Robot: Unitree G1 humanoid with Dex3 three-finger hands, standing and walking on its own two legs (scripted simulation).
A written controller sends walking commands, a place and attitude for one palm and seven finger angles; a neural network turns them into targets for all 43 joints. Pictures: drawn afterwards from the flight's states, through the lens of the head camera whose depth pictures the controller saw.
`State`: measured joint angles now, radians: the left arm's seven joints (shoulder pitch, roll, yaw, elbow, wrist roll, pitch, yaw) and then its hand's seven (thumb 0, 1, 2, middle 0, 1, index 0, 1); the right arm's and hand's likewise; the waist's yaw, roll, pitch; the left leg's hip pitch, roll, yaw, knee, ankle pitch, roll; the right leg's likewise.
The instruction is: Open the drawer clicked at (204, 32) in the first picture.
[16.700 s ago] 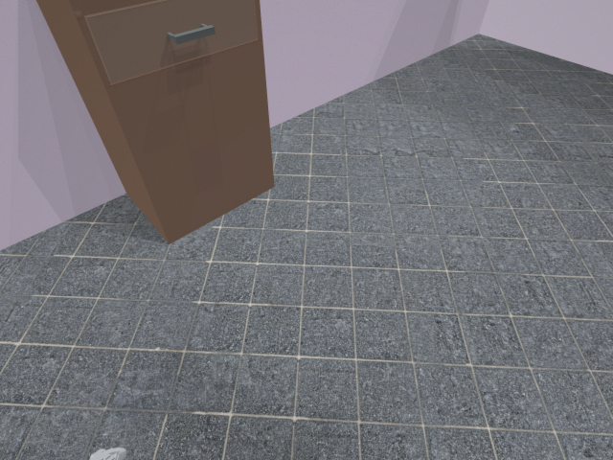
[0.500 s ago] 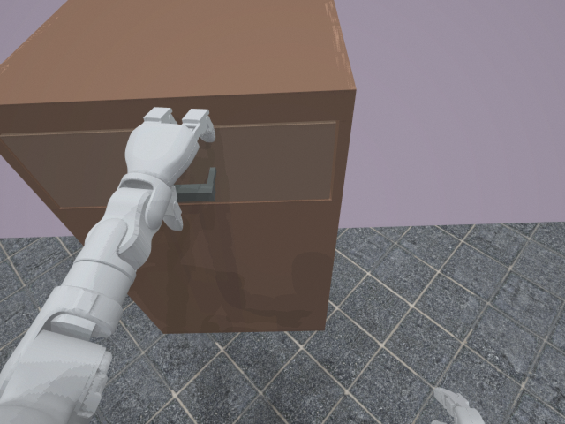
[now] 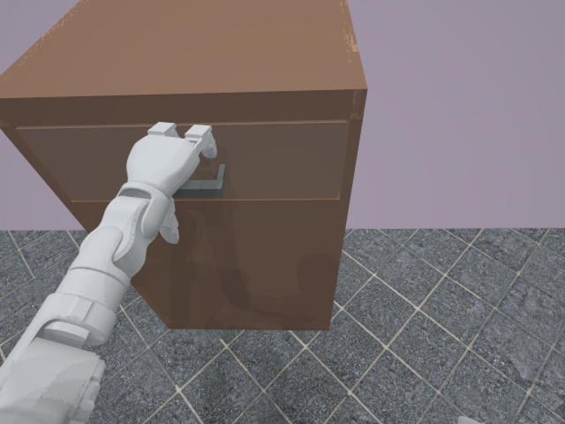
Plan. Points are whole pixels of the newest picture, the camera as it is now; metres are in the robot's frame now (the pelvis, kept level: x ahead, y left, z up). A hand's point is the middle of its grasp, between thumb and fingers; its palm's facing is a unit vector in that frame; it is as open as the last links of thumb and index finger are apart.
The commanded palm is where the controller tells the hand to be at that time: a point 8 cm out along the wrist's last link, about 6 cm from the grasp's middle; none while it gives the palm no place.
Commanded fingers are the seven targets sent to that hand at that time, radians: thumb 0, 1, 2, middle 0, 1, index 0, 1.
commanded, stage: move the hooked fingers above the handle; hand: left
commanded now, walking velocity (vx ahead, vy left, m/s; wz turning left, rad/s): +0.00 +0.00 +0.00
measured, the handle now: (187, 179) +0.49 +0.21 +0.05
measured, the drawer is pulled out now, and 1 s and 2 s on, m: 0.00 0.00 0.00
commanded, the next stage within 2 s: none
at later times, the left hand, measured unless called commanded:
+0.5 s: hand (172, 181) +0.43 +0.20 +0.11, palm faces +0.10 -0.01 -1.00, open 13.8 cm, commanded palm +0.41 +0.22 +0.17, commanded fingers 0.00 -0.50 0.30 -0.30 -1.20 -0.30 -1.20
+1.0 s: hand (178, 166) +0.45 +0.19 +0.12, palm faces +0.15 +0.00 -0.99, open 13.8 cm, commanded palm +0.41 +0.22 +0.17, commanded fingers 0.00 -0.50 0.30 -0.30 -1.20 -0.30 -1.20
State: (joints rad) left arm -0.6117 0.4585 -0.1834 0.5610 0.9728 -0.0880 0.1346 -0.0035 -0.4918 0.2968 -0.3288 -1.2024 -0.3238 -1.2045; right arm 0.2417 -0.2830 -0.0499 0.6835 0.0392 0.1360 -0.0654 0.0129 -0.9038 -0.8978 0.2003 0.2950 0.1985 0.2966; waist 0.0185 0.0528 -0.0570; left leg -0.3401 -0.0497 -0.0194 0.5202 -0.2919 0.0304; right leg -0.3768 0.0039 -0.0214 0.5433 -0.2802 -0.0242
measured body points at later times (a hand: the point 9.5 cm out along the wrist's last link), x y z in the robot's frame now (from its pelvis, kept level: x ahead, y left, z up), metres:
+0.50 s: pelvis +0.01 +0.00 +0.00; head +0.04 -0.03 +0.45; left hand +0.42 +0.20 +0.17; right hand +0.13 -0.26 -0.13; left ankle -0.02 +0.10 -0.73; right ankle -0.01 -0.10 -0.73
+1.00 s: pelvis +0.01 +0.00 +0.00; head +0.05 -0.03 +0.45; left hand +0.43 +0.19 +0.18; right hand +0.13 -0.25 -0.14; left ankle -0.02 +0.10 -0.73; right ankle -0.01 -0.10 -0.73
